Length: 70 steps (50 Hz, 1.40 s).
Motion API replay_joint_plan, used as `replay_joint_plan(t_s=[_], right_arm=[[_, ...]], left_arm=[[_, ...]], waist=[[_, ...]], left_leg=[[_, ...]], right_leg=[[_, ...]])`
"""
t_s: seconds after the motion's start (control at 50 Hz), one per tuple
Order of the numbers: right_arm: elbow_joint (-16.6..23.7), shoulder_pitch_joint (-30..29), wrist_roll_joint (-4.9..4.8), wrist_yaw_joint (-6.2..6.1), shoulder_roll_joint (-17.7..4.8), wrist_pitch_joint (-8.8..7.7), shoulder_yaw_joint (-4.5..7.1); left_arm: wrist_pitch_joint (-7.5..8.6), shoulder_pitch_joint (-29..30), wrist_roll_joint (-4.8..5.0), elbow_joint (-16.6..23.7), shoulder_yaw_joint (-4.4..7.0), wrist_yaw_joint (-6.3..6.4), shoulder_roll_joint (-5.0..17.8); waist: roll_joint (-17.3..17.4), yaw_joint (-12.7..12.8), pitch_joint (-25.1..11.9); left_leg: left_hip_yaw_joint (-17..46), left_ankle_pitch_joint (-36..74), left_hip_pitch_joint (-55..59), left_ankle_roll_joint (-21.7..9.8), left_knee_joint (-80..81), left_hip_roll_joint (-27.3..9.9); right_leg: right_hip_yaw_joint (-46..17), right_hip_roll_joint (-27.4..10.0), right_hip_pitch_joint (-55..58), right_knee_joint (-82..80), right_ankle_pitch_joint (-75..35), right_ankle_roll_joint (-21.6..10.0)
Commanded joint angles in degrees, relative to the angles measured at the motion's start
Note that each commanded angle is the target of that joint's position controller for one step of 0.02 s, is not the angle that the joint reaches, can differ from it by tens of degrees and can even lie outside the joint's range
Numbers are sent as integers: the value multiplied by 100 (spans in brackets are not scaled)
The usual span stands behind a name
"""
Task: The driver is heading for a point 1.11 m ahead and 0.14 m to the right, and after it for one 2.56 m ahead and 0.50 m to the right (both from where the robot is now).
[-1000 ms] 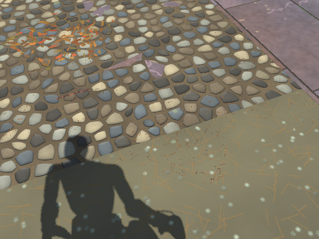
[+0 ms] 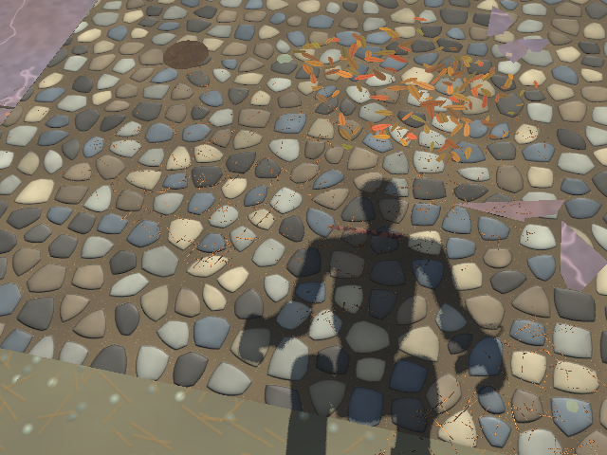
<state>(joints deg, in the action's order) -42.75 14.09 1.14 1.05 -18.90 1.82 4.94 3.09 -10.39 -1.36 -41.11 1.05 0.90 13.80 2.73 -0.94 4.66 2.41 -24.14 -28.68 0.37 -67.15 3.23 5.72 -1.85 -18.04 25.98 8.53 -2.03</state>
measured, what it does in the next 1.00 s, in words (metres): steps on the spot: left foot, then right foot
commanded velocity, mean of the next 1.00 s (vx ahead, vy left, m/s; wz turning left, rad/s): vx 0.10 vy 0.00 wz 0.12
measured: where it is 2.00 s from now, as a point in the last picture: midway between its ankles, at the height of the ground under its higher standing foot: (326, 417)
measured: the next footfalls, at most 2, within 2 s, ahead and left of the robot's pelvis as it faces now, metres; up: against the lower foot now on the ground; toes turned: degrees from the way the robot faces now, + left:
left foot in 0.24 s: +0.09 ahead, +0.12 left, +0.00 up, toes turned +3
right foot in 0.54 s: +0.06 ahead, -0.10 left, +0.00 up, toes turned +4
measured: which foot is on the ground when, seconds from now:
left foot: up 0.00-0.22, down 0.24-1.00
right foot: down 0.00-0.24, up 0.26-0.52, down 0.54-0.96, up 0.98-1.00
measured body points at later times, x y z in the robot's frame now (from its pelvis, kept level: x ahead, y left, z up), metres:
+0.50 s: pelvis +0.03 +0.03 +0.00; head +0.04 +0.04 +0.45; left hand +0.08 +0.29 -0.14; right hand +0.20 -0.19 -0.10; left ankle +0.05 +0.12 -0.74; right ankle +0.03 -0.11 -0.73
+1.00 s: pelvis +0.07 +0.04 +0.00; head +0.06 +0.05 +0.45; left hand +0.06 +0.30 -0.16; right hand +0.11 -0.23 -0.13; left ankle +0.06 +0.12 -0.74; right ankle +0.02 -0.10 -0.73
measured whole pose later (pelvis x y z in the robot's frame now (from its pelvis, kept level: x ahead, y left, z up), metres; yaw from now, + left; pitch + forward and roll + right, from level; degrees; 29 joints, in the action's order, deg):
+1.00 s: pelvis +0.07 +0.04 +0.00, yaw +4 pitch -1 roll +0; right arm -55.8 18.5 1.6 0.2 -13.5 -3.1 2.4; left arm -0.1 -19.6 -0.9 -57.6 3.6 0.1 14.0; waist -2.0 -0.9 -0.8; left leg -2.8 -15.8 -11.7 -4.5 -27.7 2.1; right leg -0.3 -0.8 -10.1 33.7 24.2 -3.2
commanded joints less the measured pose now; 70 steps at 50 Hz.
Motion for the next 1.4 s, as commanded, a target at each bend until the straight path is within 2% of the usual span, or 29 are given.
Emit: replay_joint_plan(t_s=[0.02, 0.16, 0.22, 0.24, 0.26, 0.28, 0.32, 0.36, 0.4, 0.5, 0.54, 0.56, 0.6, 0.72, 0.78, 0.82, 0.86, 0.9, 0.94, 0.96, 0.98, 1.0, 1.02, 1.06, 1.12, 1.22, 1.32, 1.36, 1.4], right_arm=[[246, 605, 25, 64, -103, 85, 12], [475, -129, 19, 82, 19, 105, -178], [405, -1, 50, 28, 31, -13, -218], [425, -6, 98, -13, -103, -87, -224], [634, -233, 131, -74, -592, -151, -186], [509, -64, 39, -135, -608, -162, -148], [403, -483, 35, -154, -136, -178, -306], [386, -656, 19, -217, -74, -196, -333], [274, -517, -21, -226, 1, -235, -362], [30, -555, -45, -260, -28, -204, -331], [-41, -470, -68, -250, 98, -215, -360], [-92, -240, -68, -212, 133, -219, -335], [-330, -339, -52, -203, 73, -183, -311], [-834, -156, -50, -210, 91, -222, -284], [-899, -182, 12, -177, -22, -147, -215], [-819, -375, 35, -113, 208, -191, -251], [-808, -330, 81, -62, 219, -292, -251], [-878, -69, 39, -12, 218, -393, -239], [-1190, 685, 1, -30, 309, -469, -222], [-1397, 1200, 15, -80, 184, -505, -175], [-1542, 1893, 87, -156, -160, -564, -99], [-1627, 2223, 40, -137, -674, -564, 12], [-1537, 1707, 66, -147, -477, -537, -32], [-1293, 968, 16, -121, -152, -621, -118], [-1443, 1200, -26, -167, 95, -744, -207], [-1709, 1678, -23, -191, 157, -746, -258], [-1830, 1723, -3, -206, 33, -756, -233], [-1841, 1545, -5, -217, -35, -755, -210], [-1845, 1342, -7, -219, -165, -735, -166]], left_arm=[[65, -226, -10, 202, 212, 14, 777], [-132, -389, -4, 8, 288, -76, 980], [-296, -430, 52, -68, 286, -78, 970], [-323, -637, -3, -97, 223, -98, 736], [-356, -966, -22, 74, 87, -151, 204], [-512, -724, 75, -7, 127, -63, 456], [-598, -630, 121, -88, 178, -64, 575], [-573, -830, 34, -304, 225, -62, 635], [-554, -884, 38, -416, 196, -58, 497], [-532, -831, 96, -589, 115, 41, 306], [-431, -873, -8, -659, 121, 69, 506], [-389, -675, 13, -671, 178, 59, 800], [-334, -487, 75, -763, 122, -18, 493], [-288, -650, 67, -1129, 115, 38, 451], [-377, -794, 41, -1185, 231, 16, 721], [-383, -1057, 54, -1304, 309, 25, 876], [-325, -913, 37, -1319, 365, 19, 880], [-245, -605, 40, -1274, 386, -26, 871], [-222, -286, 94, -1245, 407, -62, 823], [-206, -196, 60, -1209, 384, -65, 683], [-162, -12, 21, -1062, 272, -91, 269], [-122, 83, 30, -845, 232, -131, 136], [-98, 132, -75, -843, 304, -164, 496], [-9, -23, -7, -1009, 295, -281, 422], [-38, 33, -102, -1094, 280, -350, 322], [-106, 1078, -61, -697, 193, -338, 160], [-98, 1626, 11, -408, 149, -315, 184], [-69, 1384, 15, -427, 190, -269, 266], [-3, 284, 15, -755, 310, -178, 440]], waist=[[-1041, -133, -983], [-1287, 112, -912], [-932, -19, -783], [-353, 25, -799], [1086, 329, -916], [1048, -47, -752], [753, 220, -360], [764, 300, -497], [483, 271, -761], [437, 262, -751], [100, 224, -742], [-357, -75, -516], [-642, 58, -253], [-462, 112, -409], [-648, 221, 71], [-1064, 332, 330], [-1075, 247, 307], [-967, 41, 223], [-893, -322, 248], [-523, -498, 261], [675, -738, 89], [1494, -704, 197], [692, -373, 514], [131, 11, 370], [111, 23, 44], [183, -186, 224], [336, -230, 338], [294, -35, 259], [218, 470, -321]], left_leg=[[67, 296, 81, 62, 225, -131], [-343, 507, 1065, -51, 2491, -177], [-377, 1112, 2032, -229, 4148, -123], [357, 1455, 2427, -290, 4815, -676], [2213, 2503, 2668, -633, 5283, -2233], [2117, 2828, 1590, -1307, 5246, -2419], [1436, 2459, 1350, -1191, 5339, -1792], [948, 3048, 1616, -1017, 5198, -1401], [766, 3754, 1906, -1046, 4968, -1375], [868, 2719, 1848, -915, 4699, -1240], [933, 1789, 1330, -533, 4681, -1069], [654, 1462, 1294, -428, 4748, -704], [471, 1547, 1946, -356, 4677, -583], [480, 1183, 1894, -358, 4765, -603], [212, -834, 1017, -483, 4296, -224], [-254, -263, 458, -424, 3486, -29], [-401, 333, 436, -404, 2768, -290], [-451, 132, 806, -478, 3096, -329], [-703, 489, 2289, -574, 4081, -70], [-393, 276, 2978, -608, 4505, -125], [1445, -956, 3567, -791, 5518, -1359], [3607, -2321, 3579, -1297, 6443, -2394], [3525, -2259, 3023, -1480, 6363, -2482], [2378, -1053, 2786, -1213, 6322, -1930], [1259, 957, 3056, -1064, 6240, -1498], [604, 2468, 3065, -1184, 6116, -1398], [304, 3417, 3010, -1145, 5975, -1502], [185, 4334, 3119, -1049, 5647, -1596], [-59, 5935, 3185, -872, 4315, -1483]], right_leg=[[-863, -1485, 702, -784, -3484, -994], [-532, -1369, 418, -690, -1814, -883], [-562, -1211, 51, -190, -562, -514], [-394, -977, -225, 198, 59, -164], [168, -289, -830, 1245, 1906, 277], [-356, -72, -358, 1581, 2540, 264], [-602, -57, -278, 1755, 2009, 246], [-514, 35, -145, 1765, 1610, 260], [-542, 75, 48, 1631, 1587, 296], [-441, 179, 743, -95, 687, 283], [-973, -319, 1405, -622, -218, 194], [-1174, -536, 1127, -463, -433, 85], [-1201, -446, 255, -782, 419, 45], [-1126, -321, 632, -922, 972, -1], [-1506, -387, 369, -1123, 3373, -357], [-2353, -1007, 605, -1707, 3929, -716], [-2761, -1518, 586, -2045, 3467, -976], [-2315, -1319, 506, -1912, 2969, -900], [-1652, -847, -395, -1342, 2941, -704], [-1329, -540, -913, -648, 2852, -588], [-587, 25, -1584, 1123, 2340, -369], [-284, 567, -2594, 2316, 2372, -350], [-772, 135, -2601, 3031, 1940, -443], [-812, -158, -2315, 3134, 1012, -392], [-520, -227, -2161, 3065, 334, -134], [-208, -195, -2431, 2200, -98, 159], [-19, -33, -1673, 1025, -357, -59], [18, 86, -1157, 782, -224, -272], [122, 425, 144, 494, -28, -498]])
